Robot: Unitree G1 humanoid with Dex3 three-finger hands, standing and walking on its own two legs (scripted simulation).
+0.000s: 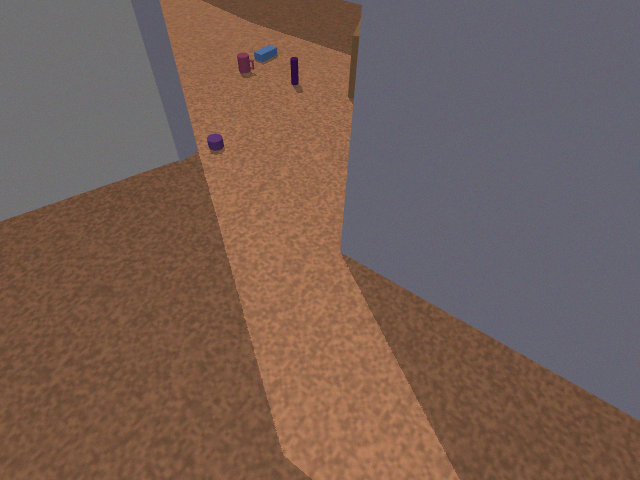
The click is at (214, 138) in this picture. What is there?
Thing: low tin
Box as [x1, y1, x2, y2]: [207, 134, 223, 150]
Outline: 209,135 207,137 209,148 213,150 220,149 223,146 221,135
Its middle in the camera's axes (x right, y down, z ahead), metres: -0.55 -0.53 +2.09
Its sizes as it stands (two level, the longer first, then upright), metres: 0.080 0.080 0.053
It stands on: the floor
